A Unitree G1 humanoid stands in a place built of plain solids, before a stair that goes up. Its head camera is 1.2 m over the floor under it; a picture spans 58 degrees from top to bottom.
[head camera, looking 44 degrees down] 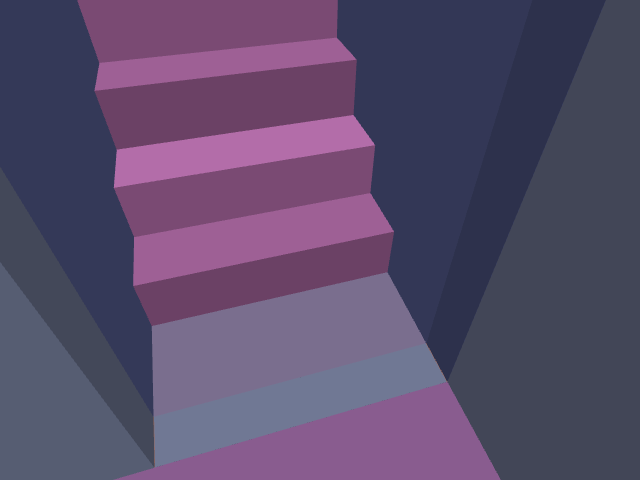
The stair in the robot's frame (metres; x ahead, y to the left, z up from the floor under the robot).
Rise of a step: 0.21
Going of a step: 0.22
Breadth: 0.84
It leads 16 degrees to the left of straight ahead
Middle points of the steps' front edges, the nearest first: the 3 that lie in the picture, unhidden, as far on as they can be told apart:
0.95 0.15 0.21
1.16 0.22 0.41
1.37 0.28 0.62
